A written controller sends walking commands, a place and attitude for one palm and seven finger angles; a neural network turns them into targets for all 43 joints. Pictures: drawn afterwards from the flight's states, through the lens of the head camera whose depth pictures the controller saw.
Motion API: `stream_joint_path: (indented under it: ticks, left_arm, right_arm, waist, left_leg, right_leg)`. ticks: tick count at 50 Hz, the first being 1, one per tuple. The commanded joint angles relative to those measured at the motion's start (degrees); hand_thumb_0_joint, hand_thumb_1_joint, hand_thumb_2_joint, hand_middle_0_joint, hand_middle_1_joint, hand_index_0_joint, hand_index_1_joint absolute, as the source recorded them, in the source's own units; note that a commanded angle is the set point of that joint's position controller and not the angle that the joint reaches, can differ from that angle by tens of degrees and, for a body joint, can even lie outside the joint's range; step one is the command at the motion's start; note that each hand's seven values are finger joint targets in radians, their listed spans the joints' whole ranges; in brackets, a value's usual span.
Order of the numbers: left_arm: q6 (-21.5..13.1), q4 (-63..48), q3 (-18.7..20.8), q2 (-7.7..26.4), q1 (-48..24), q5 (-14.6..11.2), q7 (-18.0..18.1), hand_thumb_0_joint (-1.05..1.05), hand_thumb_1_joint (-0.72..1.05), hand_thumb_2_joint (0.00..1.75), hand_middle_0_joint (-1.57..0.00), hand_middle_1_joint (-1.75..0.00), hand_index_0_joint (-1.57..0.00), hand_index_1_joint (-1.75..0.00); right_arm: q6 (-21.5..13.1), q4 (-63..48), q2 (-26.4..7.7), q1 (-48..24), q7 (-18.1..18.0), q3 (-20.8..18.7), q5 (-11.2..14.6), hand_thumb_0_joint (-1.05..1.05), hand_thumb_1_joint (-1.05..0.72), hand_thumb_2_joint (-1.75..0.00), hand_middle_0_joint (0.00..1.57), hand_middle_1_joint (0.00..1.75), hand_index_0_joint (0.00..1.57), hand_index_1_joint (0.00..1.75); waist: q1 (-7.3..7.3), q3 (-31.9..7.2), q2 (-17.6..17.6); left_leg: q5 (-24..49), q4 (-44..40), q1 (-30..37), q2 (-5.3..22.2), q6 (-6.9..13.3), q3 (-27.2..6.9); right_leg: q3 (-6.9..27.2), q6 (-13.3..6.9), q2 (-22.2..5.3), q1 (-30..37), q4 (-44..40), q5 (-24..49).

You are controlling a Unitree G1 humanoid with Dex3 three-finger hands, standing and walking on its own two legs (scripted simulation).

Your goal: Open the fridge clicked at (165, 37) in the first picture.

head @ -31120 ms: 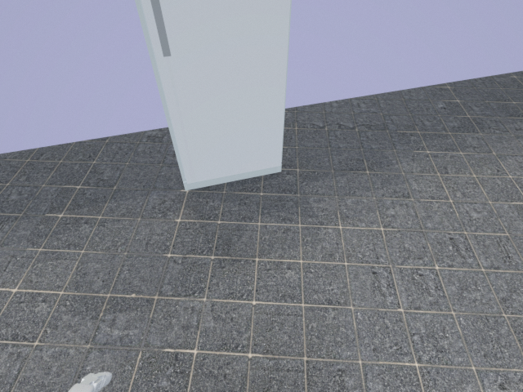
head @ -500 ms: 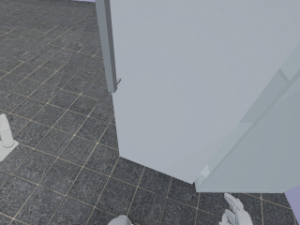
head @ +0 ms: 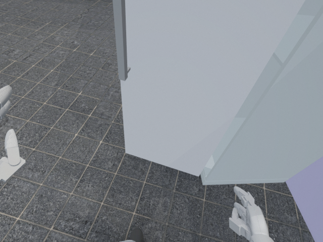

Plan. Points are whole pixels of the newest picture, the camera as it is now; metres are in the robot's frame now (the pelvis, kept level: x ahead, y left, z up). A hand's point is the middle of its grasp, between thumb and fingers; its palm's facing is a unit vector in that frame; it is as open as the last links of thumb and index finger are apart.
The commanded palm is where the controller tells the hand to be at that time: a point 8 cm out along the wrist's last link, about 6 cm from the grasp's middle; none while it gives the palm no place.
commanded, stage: stop stepping back and stand still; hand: left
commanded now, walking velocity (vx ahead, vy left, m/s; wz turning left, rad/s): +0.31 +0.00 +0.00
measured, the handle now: (124, 35) +0.68 +0.19 +0.15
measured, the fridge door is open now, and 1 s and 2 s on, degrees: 69 69 69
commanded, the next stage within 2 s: let the arm hang, fingers relaxed in 0.56 s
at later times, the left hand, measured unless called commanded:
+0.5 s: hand (0, 193) +0.15 +0.26 +0.18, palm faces +0.34 -0.77 -0.54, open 7.5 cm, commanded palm +0.10 +0.31 +0.17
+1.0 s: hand out of the picture +0.02 +0.20 -0.18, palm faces +0.08 -0.98 -0.16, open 6.9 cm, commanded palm none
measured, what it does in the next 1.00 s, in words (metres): steps on the spot: right foot, then left foot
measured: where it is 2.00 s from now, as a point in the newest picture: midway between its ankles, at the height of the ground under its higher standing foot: outside the picture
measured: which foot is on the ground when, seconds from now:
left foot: down 0.00-0.02, up 0.04-0.22, down 0.24-1.00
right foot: up 0.00-0.02, down 0.04-0.24, up 0.26-0.44, down 0.46-1.00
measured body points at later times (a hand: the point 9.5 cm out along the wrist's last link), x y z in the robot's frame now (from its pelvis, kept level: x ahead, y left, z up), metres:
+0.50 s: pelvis -0.05 +0.02 -0.02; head -0.06 +0.03 +0.43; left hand +0.13 +0.30 +0.20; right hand +0.07 -0.21 -0.11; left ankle -0.05 +0.14 -0.74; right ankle -0.01 -0.07 -0.74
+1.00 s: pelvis -0.06 +0.02 -0.02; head -0.03 +0.04 +0.43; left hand +0.01 +0.25 -0.16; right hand +0.03 -0.22 -0.15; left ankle -0.02 +0.15 -0.74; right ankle -0.02 -0.07 -0.74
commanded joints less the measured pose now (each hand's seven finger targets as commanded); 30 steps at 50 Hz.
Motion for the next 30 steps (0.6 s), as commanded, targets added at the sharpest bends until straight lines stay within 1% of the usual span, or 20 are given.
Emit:
stream_joint_path:
  ticks: [1,2,3,4,5,7,10,11,12,14,15,17,19,21,22,23,24,25,27,30]
  left_arm:
    - [-1.7,-10.5,8.0,9.8,1.0,-0.9,2.0,0.00,0.90,0.90,-0.20,-0.30,-0.20,-0.30]
    - [-1.6,-13.2,7.8,10.8,-3.1,-1.0,2.4,0.00,0.90,0.90,-0.20,-0.30,-0.20,-0.30]
    - [-1.6,-13.6,9.9,12.8,-7.7,-1.2,3.1,0.00,0.90,0.90,-0.20,-0.30,-0.20,-0.30]
    - [-1.7,-10.0,7.1,10.0,-11.9,-0.9,2.8,0.00,0.90,0.90,-0.20,-0.30,-0.20,-0.30]
    - [-1.2,-1.6,3.9,5.1,-10.2,-0.6,2.7,0.00,0.90,0.90,-0.20,-0.30,-0.20,-0.30]
    - [-0.4,3.7,1.9,3.8,-11.7,0.8,3.3,0.00,0.90,0.90,-0.20,-0.30,-0.20,-0.30]
    - [-1.1,3.4,-0.6,3.3,-16.3,2.2,3.7,0.00,0.90,0.90,-0.20,-0.30,-0.20,-0.30]
    - [-1.8,0.7,-0.9,3.4,-17.0,2.3,3.7,0.00,0.90,0.90,-0.20,-0.30,-0.20,-0.30]
    - [-2.8,-3.6,0.2,4.7,-17.4,2.5,4.0,0.00,0.90,0.90,-0.20,-0.30,-0.20,-0.30]
    - [-4.7,-8.3,5.6,10.9,-16.1,2.0,3.5,0.00,0.90,0.90,-0.20,-0.30,-0.20,-0.30]
    - [-4.9,-11.8,4.7,9.3,-14.7,1.8,3.2,0.00,0.90,0.90,-0.20,-0.30,-0.20,-0.30]
    - [-4.7,-13.3,5.6,8.1,-7.1,1.7,3.2,0.00,0.90,0.90,-0.20,-0.30,-0.20,-0.30]
    - [-4.2,-11.7,7.7,8.7,1.6,1.4,3.3,0.00,0.90,0.90,-0.20,-0.30,-0.20,-0.30]
    - [-4.6,-7.9,8.7,8.2,4.2,1.6,3.4,0.00,0.90,0.90,-0.20,-0.30,-0.20,-0.30]
    - [-4.8,-5.1,9.9,8.8,4.5,1.8,3.5,0.00,0.90,0.90,-0.20,-0.30,-0.20,-0.30]
    - [-4.7,-2.5,10.4,9.0,3.5,2.1,3.5,0.00,0.90,0.90,-0.20,-0.30,-0.20,-0.30]
    - [-4.0,1.6,11.1,9.4,4.2,1.9,3.4,0.00,0.90,0.90,-0.20,-0.30,-0.20,-0.30]
    - [-4.3,1.1,10.7,9.5,-0.4,1.1,3.3,0.00,0.90,0.90,-0.20,-0.30,-0.20,-0.30]
    - [-4.7,5.7,9.2,7.2,-3.5,1.3,3.1,0.00,0.90,0.90,-0.20,-0.30,-0.20,-0.30]
    - [-4.6,6.0,5.2,4.7,-6.2,1.9,2.6,0.00,0.90,0.90,-0.20,-0.30,-0.20,-0.30]
  right_arm:
    - [-0.8,-4.6,-9.0,-1.8,-1.4,-3.9,0.5,0.00,-0.90,-0.90,0.20,0.30,0.20,0.30]
    - [-0.3,-4.0,-8.9,-2.8,-1.6,-3.3,0.4,0.00,-0.90,-0.90,0.20,0.30,0.20,0.30]
    - [-0.4,-3.3,-9.0,-2.9,-1.5,-2.5,0.1,0.00,-0.90,-0.90,0.20,0.30,0.20,0.30]
    - [-1.0,-2.2,-8.8,-2.9,-1.2,-2.1,0.0,0.00,-0.90,-0.90,0.20,0.30,0.20,0.30]
    - [-1.4,-1.6,-8.8,-0.5,-2.0,-2.8,1.0,0.00,-0.90,-0.90,0.20,0.30,0.20,0.30]
    - [-1.9,-1.0,-9.5,-3.3,-3.1,-2.8,0.7,0.00,-0.90,-0.90,0.20,0.30,0.20,0.30]
    - [-3.5,0.1,-9.9,-1.8,-4.4,-2.4,0.5,0.00,-0.90,-0.90,0.20,0.30,0.20,0.30]
    - [-3.9,-0.6,-11.2,-0.8,-4.3,-2.6,0.5,0.00,-0.90,-0.90,0.20,0.30,0.20,0.30]
    - [-4.1,-2.0,-11.8,-1.1,-4.1,-2.7,0.8,0.00,-0.90,-0.90,0.20,0.30,0.20,0.30]
    - [-5.5,-0.9,-9.3,-0.2,-3.2,-2.0,-0.1,0.00,-0.90,-0.90,0.20,0.30,0.20,0.30]
    - [-6.0,-0.8,-8.5,-0.6,-2.5,-1.7,-0.9,0.00,-0.90,-0.90,0.20,0.30,0.20,0.30]
    - [-6.4,-0.5,-8.7,-0.8,-0.8,-1.8,-0.4,0.00,-0.90,-0.90,0.20,0.30,0.20,0.30]
    - [-6.6,-1.0,-9.3,-1.2,0.0,-2.0,0.3,0.00,-0.90,-0.90,0.20,0.30,0.20,0.30]
    - [-5.3,-2.0,-9.2,-1.8,-0.1,-2.1,0.1,0.00,-0.90,-0.90,0.20,0.30,0.20,0.30]
    - [-4.6,-2.4,-9.1,-1.9,-0.3,-2.3,-0.1,0.00,-0.90,-0.90,0.20,0.30,0.20,0.30]
    - [-3.8,-2.5,-8.9,-1.6,-0.5,-2.8,-0.1,0.00,-0.90,-0.90,0.20,0.30,0.20,0.30]
    - [-3.0,-2.8,-8.7,-1.2,-0.7,-3.2,0.1,0.00,-0.90,-0.90,0.20,0.30,0.20,0.30]
    - [-2.6,-3.1,-8.6,-2.0,-0.8,-3.2,0.1,0.00,-0.90,-0.90,0.20,0.30,0.20,0.30]
    - [-2.7,-0.5,-8.6,0.3,-0.6,-3.1,0.2,0.00,-0.90,-0.90,0.20,0.30,0.20,0.30]
    - [-2.1,-0.7,-7.5,-1.4,-1.0,-1.6,0.2,0.00,-0.90,-0.90,0.20,0.30,0.20,0.30]
  waist:
    - [0.40,-6.6,-10.0]
    - [0.41,-4.8,-12.5]
    - [-0.27,-4.4,-8.7]
    - [-0.26,-6.4,-8.6]
    - [-0.81,-3.3,-9.8]
    - [-0.46,0.9,-5.5]
    - [-0.82,1.2,2.8]
    - [-0.88,-0.3,10.9]
    - [-0.67,-1.7,17.8]
    - [-1.23,-2.2,14.2]
    - [-1.35,-2.3,11.7]
    - [-0.19,-3.8,11.9]
    - [0.49,-6.0,15.9]
    - [0.17,-4.7,15.1]
    - [0.33,-4.3,11.2]
    - [0.40,-3.0,3.3]
    - [0.49,-1.8,-7.5]
    - [0.30,-1.5,-13.1]
    - [-0.78,-2.5,-9.3]
    - [-0.57,-0.5,-8.4]
  left_leg:
    - [-18.1,30.6,13.3,-2.6,-4.6,-0.1]
    - [-16.3,43.6,4.8,-3.0,-3.6,-4.2]
    - [-15.0,50.5,-2.9,-1.8,-3.5,-5.2]
    - [-15.5,49.3,-4.5,0.2,-4.0,-7.4]
    - [-15.5,41.5,-4.6,0.5,-3.2,-6.8]
    - [-16.5,24.9,3.1,1.9,-1.6,-4.1]
    - [-17.5,5.1,13.4,-0.9,-0.3,0.8]
    - [-17.6,1.2,16.8,3.7,2.2,-7.6]
    - [-10.9,-0.1,21.8,12.1,5.9,-21.0]
    - [-1.9,-3.9,23.6,17.1,9.2,-29.6]
    - [-0.8,-4.9,19.5,17.0,9.4,-31.4]
    - [5.6,-1.4,14.7,14.6,8.0,-20.2]
    - [-1.5,0.5,8.6,10.0,4.3,-9.5]
    - [-19.8,1.7,-3.4,8.1,2.7,-6.6]
    - [-27.1,4.5,-8.2,6.8,2.0,-5.3]
    - [-31.1,12.9,-12.2,3.4,0.7,-2.9]
    - [-29.1,26.0,-13.5,-0.8,-0.7,-0.5]
    - [-28.0,36.9,-13.1,-1.5,-1.3,-1.8]
    - [-24.7,41.7,-9.7,0.5,-1.5,-5.5]
    - [-19.8,26.4,3.7,1.4,-0.9,-2.8]
  right_leg:
    - [17.1,-7.2,-17.5,-17.1,-28.7,-0.7]
    - [24.9,-11.5,-25.2,-19.0,-30.5,-0.5]
    - [21.7,-13.1,-26.6,-15.1,-28.1,6.0]
    - [22.6,-13.1,-26.6,-12.0,-27.3,0.7]
    - [18.1,-9.0,-20.5,-8.5,-25.5,1.6]
    - [14.1,-6.6,-17.6,-11.7,-21.3,3.3]
    - [8.8,-4.0,-12.5,-10.4,-11.0,4.1]
    - [6.5,-1.6,-8.4,-12.9,-2.0,6.9]
    - [2.8,0.9,-4.0,-19.0,6.5,7.4]
    - [4.0,1.7,-3.0,-24.0,15.5,-0.2]
    - [5.2,1.7,-4.0,-21.8,17.8,0.0]
    - [4.9,1.7,-5.2,-13.9,10.7,5.0]
    - [0.7,1.9,-3.0,-3.3,1.7,10.5]
    - [-1.0,1.7,-2.3,8.2,-3.9,12.0]
    - [1.2,0.7,-3.4,12.0,-6.2,9.9]
    - [8.8,-1.9,-7.1,11.9,-10.8,4.0]
    - [25.3,-6.7,-16.3,6.6,-19.4,-5.0]
    - [35.3,-10.1,-23.6,2.9,-24.5,-5.1]
    - [32.3,-10.6,-22.9,-2.2,-24.6,-4.9]
    - [17.6,-6.9,-17.6,-11.5,-20.2,4.3]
